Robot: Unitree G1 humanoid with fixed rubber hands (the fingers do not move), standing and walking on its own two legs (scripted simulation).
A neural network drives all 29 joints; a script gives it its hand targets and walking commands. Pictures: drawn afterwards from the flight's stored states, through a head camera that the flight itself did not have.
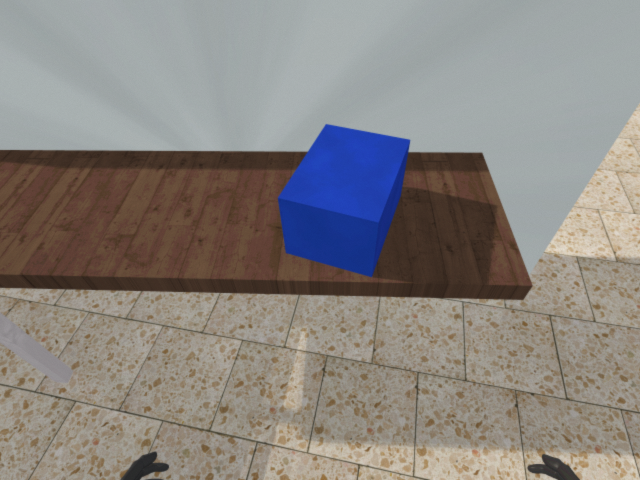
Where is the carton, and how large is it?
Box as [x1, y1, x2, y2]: [278, 124, 409, 276]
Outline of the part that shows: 326,124 278,197 286,252 371,276 400,196 409,140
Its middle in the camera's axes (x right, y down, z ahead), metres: +0.05 -0.09 +0.76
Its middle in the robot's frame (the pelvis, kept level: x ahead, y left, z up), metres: +0.63 -0.01 -0.04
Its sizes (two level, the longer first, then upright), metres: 0.236 0.175 0.147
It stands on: a table, 0.65 m high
